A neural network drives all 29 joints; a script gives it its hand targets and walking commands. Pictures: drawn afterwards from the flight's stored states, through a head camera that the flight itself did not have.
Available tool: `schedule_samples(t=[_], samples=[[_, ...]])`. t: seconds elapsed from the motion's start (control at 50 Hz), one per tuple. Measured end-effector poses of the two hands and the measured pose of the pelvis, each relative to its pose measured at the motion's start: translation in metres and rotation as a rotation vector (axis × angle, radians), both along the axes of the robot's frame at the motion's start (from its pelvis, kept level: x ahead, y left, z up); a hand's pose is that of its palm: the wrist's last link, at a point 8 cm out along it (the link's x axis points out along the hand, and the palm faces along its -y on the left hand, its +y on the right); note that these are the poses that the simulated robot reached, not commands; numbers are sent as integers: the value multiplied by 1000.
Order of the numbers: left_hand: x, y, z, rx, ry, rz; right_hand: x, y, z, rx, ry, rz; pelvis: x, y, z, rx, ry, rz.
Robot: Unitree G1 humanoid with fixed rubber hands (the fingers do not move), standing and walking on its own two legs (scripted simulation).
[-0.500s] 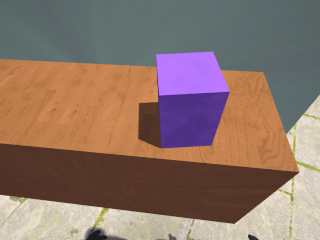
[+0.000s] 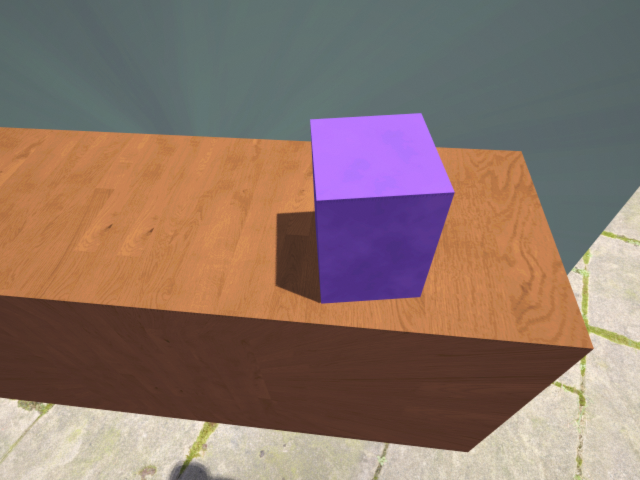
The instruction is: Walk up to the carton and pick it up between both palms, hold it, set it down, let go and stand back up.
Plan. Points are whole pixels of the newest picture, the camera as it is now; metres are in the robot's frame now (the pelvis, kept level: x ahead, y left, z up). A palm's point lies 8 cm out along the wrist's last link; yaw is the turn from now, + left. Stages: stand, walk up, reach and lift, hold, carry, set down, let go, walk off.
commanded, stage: stand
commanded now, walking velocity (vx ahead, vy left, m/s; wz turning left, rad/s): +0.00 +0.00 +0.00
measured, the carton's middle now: (368, 213) +0.48 -0.04 +0.04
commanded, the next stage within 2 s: walk up in 0.04 s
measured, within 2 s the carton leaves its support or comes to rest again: neither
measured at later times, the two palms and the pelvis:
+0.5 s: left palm out of the picture +0.05 +0.20 -0.13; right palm out of the picture -0.02 -0.26 -0.15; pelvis +0.02 -0.04 +0.00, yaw +1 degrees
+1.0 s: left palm out of the picture +0.03 +0.18 -0.14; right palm out of the picture +0.03 -0.25 -0.14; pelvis +0.04 -0.03 +0.00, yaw +1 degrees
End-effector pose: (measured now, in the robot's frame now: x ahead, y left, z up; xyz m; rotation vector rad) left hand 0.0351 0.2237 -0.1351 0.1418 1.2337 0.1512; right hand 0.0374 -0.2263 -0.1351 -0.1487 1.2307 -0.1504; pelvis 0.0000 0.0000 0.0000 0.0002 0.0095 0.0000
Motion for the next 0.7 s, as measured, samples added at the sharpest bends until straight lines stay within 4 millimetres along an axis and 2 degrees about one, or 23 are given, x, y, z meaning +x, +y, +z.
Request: schedule_samples(t=[0.18,0.28,0.36,0.42,0.48,0.6,0.7], samples=[[-20,-4,-5,-13,114,2,-32,2,-4,5,133,-41,6,1,3,2,10,-4],[-24,-7,-8,-20,149,4,-38,2,-2,-7,154,-50,12,-2,3,-4,8,0],[-9,-5,-3,-6,142,-6,-54,-13,8,-49,200,-77,15,-15,8,-24,22,8],[7,-11,-1,17,68,17,-61,-22,-3,-25,252,-60,18,-25,2,8,11,9],[12,-22,4,45,57,26,-57,-29,-14,14,255,-53,20,-33,0,-1,-5,17],[13,-45,4,13,98,32,-32,-34,-16,39,204,-35,28,-42,3,0,9,25],[17,-47,0,6,100,49,-17,-33,-10,25,188,-7,31,-44,4,-2,0,27]])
